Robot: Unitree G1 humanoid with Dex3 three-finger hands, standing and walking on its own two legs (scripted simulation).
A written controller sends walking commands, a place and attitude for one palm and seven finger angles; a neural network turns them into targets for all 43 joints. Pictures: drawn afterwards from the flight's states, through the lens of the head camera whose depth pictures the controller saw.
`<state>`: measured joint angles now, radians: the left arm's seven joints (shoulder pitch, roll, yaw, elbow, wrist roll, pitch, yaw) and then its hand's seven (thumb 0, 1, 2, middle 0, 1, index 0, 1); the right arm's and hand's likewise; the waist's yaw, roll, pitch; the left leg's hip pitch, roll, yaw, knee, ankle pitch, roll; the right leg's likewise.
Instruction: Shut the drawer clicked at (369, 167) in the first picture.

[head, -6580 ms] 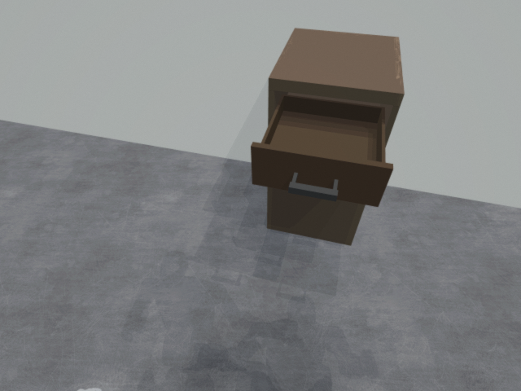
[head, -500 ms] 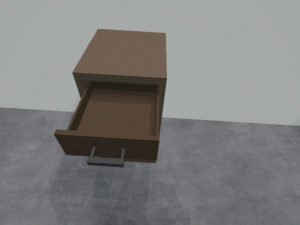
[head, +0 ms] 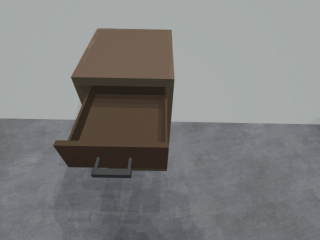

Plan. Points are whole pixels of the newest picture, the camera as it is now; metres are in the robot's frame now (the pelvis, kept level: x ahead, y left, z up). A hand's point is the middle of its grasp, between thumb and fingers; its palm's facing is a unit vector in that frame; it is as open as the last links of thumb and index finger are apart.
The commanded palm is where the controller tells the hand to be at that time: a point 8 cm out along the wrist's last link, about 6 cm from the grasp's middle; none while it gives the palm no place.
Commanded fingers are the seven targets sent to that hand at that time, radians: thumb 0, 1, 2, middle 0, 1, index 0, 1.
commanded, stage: look again from close up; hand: left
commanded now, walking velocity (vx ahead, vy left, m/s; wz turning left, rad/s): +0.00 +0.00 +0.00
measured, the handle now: (112, 167) +0.35 +0.17 -0.10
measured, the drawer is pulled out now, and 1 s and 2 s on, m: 0.29 0.29 0.29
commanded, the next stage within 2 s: shuffle to correct the standing spot in 0.36 s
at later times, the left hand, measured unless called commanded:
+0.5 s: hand out of the picture +0.04 +0.17 -0.17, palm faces -0.02 -0.98 -0.21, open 7.4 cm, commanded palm none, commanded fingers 0.00 0.90 0.90 -0.20 -0.30 -0.20 -0.30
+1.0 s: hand out of the picture +0.03 +0.13 -0.17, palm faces +0.00 -0.99 -0.17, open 7.4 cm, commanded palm none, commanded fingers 0.00 0.90 0.90 -0.20 -0.30 -0.20 -0.30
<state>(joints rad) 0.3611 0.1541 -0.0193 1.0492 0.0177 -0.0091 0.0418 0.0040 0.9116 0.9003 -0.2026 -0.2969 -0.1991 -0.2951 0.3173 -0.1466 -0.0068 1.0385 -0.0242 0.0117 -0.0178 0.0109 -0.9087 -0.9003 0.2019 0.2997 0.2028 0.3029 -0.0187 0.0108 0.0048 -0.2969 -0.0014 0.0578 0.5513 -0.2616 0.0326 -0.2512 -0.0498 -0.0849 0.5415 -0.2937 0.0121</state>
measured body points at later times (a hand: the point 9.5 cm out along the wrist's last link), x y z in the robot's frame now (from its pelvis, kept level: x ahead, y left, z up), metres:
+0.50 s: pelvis +0.01 +0.00 +0.01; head +0.02 +0.00 +0.46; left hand +0.04 +0.23 -0.15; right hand +0.04 -0.24 -0.15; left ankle +0.02 +0.10 -0.73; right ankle +0.00 -0.13 -0.73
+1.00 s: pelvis +0.05 -0.02 +0.01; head +0.07 -0.02 +0.45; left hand +0.03 +0.19 -0.15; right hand +0.02 -0.22 -0.16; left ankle +0.02 +0.10 -0.73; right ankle +0.00 -0.13 -0.73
